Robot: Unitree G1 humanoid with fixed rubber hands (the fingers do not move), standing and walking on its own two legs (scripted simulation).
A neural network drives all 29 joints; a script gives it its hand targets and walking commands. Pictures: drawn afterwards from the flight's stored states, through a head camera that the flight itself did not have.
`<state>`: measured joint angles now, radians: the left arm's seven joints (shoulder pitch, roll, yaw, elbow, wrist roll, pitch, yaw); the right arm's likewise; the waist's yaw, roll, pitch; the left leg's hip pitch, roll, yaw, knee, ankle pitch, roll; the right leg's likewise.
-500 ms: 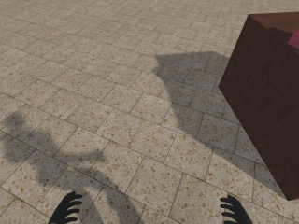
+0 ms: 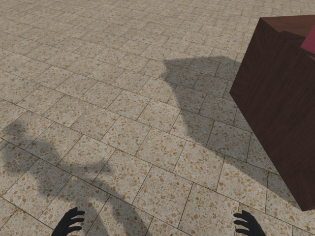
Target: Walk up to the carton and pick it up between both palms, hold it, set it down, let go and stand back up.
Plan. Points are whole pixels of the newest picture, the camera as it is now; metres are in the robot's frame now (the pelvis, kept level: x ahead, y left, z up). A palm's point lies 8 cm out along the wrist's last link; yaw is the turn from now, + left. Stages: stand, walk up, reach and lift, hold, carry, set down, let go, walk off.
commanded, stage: stand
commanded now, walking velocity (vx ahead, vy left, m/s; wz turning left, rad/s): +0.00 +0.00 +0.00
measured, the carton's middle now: out of the picture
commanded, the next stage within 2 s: walk up in 0.40 s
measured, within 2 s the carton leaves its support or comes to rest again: neither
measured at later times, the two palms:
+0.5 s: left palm out of the picture +0.12 +0.25 -0.08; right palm out of the picture +0.12 -0.25 -0.08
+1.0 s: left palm (85, 201) +0.22 +0.21 -0.08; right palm out of the picture +0.11 -0.38 -0.13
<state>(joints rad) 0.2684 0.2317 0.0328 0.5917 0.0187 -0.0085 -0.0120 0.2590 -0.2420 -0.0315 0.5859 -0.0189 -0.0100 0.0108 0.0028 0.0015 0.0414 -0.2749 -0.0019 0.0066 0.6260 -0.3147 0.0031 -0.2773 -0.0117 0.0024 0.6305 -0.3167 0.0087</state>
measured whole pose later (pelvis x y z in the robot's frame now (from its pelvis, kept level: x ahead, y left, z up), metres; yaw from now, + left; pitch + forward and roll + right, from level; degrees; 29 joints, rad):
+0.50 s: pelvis +0.00 +0.00 +0.00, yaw +0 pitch -2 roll +0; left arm 0.28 0.24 0.02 0.61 0.02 -0.01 -0.01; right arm 0.27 -0.25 -0.02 0.61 -0.02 -0.01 0.01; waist 0.00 0.00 0.04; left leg -0.27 0.00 0.01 0.61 -0.31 0.00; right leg -0.27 -0.01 0.01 0.62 -0.31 0.01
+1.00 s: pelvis +0.08 -0.07 -0.03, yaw -16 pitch -4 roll -1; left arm 0.41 0.33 0.08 0.64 0.03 -0.03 -0.02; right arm 0.25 -0.39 -0.08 0.67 -0.05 -0.01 0.06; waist 0.01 0.13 0.04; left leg -0.39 0.08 0.01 1.23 -0.59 0.03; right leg -0.41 -0.07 -0.05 0.86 -0.39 0.01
